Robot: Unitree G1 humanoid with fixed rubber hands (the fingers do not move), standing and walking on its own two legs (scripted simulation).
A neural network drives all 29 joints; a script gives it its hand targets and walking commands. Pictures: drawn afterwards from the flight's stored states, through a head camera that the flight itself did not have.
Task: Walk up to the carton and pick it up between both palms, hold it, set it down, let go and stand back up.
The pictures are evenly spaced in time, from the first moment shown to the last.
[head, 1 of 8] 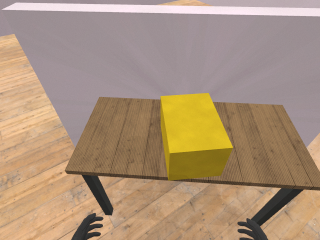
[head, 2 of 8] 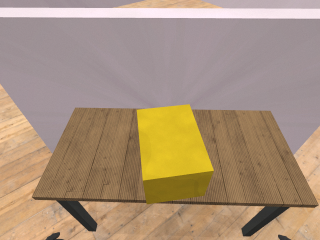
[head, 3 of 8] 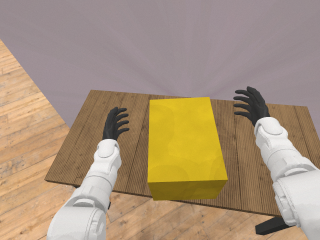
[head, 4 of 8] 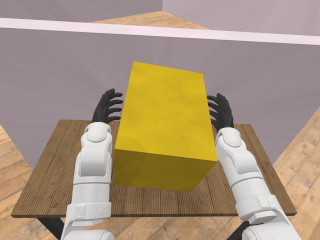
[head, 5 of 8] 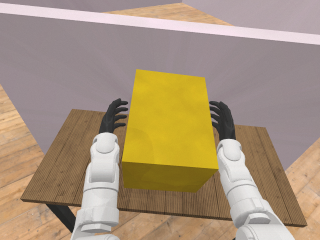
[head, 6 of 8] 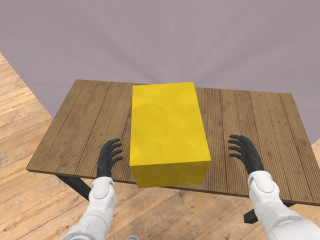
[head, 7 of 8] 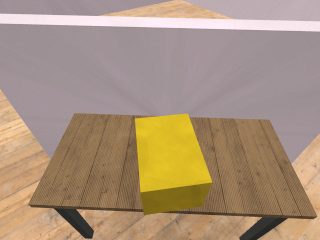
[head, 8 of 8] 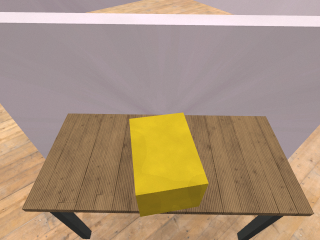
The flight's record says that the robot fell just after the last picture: no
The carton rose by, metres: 0.26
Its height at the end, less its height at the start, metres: +0.00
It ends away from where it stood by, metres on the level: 0.01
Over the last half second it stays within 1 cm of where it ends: yes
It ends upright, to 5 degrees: yes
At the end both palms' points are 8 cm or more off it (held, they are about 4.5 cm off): yes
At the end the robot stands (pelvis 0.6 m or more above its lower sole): yes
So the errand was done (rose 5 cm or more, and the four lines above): yes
